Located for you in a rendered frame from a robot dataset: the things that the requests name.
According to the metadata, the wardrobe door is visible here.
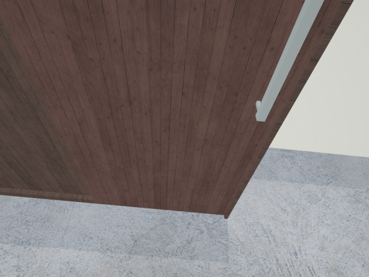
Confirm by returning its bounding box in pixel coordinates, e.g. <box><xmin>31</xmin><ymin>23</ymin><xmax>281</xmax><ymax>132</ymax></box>
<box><xmin>0</xmin><ymin>15</ymin><xmax>91</xmax><ymax>196</ymax></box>
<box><xmin>0</xmin><ymin>0</ymin><xmax>342</xmax><ymax>215</ymax></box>

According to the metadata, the handle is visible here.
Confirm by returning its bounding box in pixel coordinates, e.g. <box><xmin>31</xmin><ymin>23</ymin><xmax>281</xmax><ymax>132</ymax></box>
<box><xmin>255</xmin><ymin>0</ymin><xmax>324</xmax><ymax>122</ymax></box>

